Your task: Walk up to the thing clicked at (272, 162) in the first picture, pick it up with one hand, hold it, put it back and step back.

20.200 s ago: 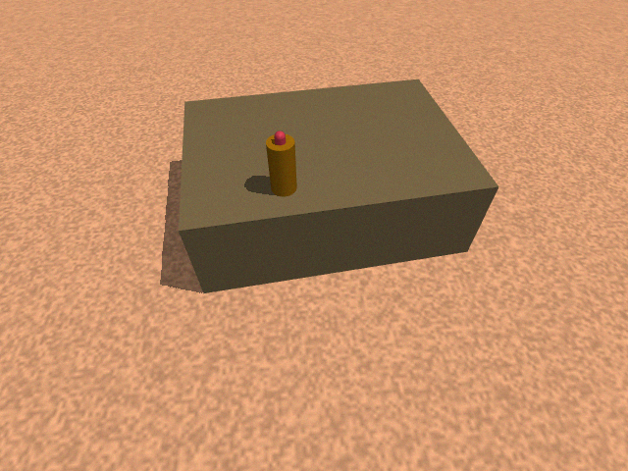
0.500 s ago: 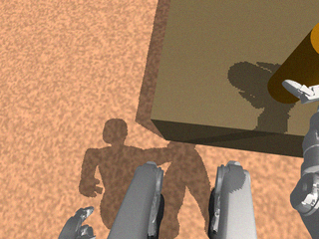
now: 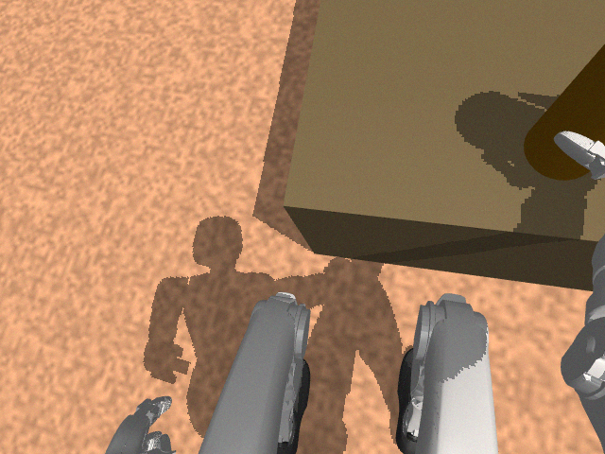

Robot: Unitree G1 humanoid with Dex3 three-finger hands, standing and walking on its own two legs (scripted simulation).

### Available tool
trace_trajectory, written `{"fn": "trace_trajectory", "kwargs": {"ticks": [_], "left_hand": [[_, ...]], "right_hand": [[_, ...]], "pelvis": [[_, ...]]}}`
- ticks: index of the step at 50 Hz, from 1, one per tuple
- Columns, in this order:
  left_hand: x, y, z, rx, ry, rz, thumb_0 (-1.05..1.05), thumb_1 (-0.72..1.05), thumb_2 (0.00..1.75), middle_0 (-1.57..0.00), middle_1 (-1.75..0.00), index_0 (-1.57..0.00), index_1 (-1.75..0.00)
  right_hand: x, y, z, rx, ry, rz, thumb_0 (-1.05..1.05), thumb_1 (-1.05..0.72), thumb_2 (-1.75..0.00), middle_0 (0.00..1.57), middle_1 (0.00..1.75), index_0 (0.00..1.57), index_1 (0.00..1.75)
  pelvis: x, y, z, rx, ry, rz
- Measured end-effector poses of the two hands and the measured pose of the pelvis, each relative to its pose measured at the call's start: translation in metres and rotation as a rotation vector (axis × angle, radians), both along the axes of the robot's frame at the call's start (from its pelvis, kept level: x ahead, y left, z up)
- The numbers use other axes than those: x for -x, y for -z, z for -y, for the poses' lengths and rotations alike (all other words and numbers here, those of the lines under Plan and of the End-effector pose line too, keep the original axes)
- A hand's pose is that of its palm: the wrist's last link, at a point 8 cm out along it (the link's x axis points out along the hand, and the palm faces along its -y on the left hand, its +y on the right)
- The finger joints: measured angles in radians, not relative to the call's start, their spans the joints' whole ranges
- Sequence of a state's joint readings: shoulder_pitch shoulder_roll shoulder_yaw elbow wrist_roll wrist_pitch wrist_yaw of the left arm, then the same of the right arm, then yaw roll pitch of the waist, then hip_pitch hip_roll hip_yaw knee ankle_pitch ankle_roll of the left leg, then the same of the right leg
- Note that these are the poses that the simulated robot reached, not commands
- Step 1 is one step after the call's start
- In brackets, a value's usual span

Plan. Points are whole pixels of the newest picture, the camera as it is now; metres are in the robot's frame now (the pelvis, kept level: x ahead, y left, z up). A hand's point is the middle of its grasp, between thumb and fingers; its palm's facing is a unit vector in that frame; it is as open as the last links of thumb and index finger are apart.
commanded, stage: lower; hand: right
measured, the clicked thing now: out of the picture +0.50 -0.30 +0.02
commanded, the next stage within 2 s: loosen in 0.02 s
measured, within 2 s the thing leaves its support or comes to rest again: neither
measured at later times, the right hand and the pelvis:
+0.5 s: hand out of the picture +0.50 -0.31 +0.00, palm faces +0.40 +0.91 -0.01, open 12.3 cm; pelvis +0.00 +0.01 -0.01, yaw +0 degrees
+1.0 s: hand out of the picture +0.50 -0.33 +0.02, palm faces +0.42 +0.91 -0.02, open 16.8 cm; pelvis +0.00 +0.00 +0.00, yaw +1 degrees
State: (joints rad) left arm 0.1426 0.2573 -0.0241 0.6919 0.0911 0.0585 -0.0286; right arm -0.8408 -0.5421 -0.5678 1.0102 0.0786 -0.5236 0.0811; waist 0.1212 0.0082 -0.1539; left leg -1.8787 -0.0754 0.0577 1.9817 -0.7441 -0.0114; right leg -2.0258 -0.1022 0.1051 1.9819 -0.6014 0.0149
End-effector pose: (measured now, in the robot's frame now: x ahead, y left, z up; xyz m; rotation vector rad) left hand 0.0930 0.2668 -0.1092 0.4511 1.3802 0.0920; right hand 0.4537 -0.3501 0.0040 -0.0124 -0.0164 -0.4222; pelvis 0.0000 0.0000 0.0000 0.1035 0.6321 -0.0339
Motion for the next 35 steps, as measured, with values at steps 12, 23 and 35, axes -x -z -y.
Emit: {"fn": "trace_trajectory", "kwargs": {"ticks": [12, 23, 35], "left_hand": [[-0.002, 0.01, -0.007, -0.005, -0.004, 0.014, 0.0, 0.9, 0.91, -0.2, -0.3, -0.2, -0.3], [-0.002, 0.011, -0.013, -0.015, -0.008, 0.013, 0.0, 0.91, 0.91, -0.2, -0.3, -0.21, -0.3], [-0.003, 0.008, -0.017, -0.027, -0.017, 0.016, 0.0, 0.9, 0.92, -0.2, -0.3, -0.2, -0.3]], "right_hand": [[-0.001, 0.0, 0.003, 0.002, 0.001, -0.005, -0.01, 0.61, -0.92, 0.64, 1.02, 0.65, 1.0], [-0.001, 0.003, 0.002, -0.009, -0.003, -0.021, -0.01, 0.55, -0.63, 0.75, 0.77, 0.76, 0.76], [0.0, 0.002, 0.002, -0.012, 0.003, -0.013, -0.01, 0.55, -0.29, 0.57, 0.46, 0.59, 0.46]], "pelvis": [[0.002, 0.009, -0.004, 0.005, -0.004, 0.002], [0.001, 0.01, -0.006, 0.008, -0.008, 0.0], [0.0, 0.009, -0.007, 0.008, -0.013, 0.004]]}}
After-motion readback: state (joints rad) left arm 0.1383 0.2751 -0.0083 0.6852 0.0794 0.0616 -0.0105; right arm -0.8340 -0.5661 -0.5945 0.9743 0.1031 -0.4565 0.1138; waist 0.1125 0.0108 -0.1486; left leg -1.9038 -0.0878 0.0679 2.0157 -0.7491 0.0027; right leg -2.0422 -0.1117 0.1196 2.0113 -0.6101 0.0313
